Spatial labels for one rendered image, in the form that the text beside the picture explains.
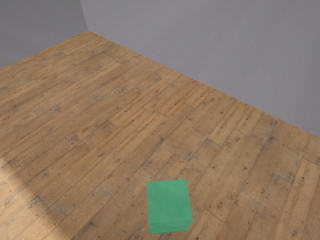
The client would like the carton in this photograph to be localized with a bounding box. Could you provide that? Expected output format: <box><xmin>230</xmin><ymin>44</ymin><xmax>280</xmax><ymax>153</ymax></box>
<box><xmin>146</xmin><ymin>179</ymin><xmax>193</xmax><ymax>234</ymax></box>

